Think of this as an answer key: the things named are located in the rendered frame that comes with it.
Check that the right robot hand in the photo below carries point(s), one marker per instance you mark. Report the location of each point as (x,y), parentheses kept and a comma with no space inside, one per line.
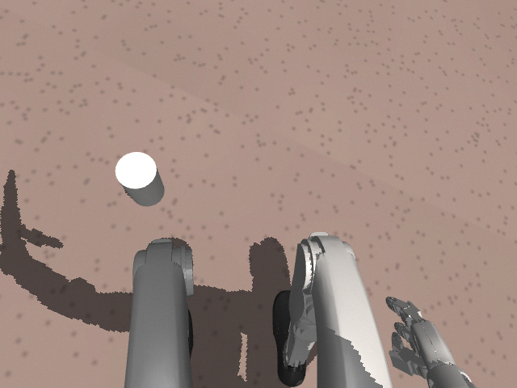
(424,339)

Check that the right robot arm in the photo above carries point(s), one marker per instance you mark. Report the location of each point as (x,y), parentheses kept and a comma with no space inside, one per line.
(448,376)

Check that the right robot foot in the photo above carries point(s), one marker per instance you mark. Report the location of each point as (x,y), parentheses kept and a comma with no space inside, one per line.
(288,375)

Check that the can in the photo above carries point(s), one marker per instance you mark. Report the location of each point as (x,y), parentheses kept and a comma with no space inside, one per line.
(138,174)

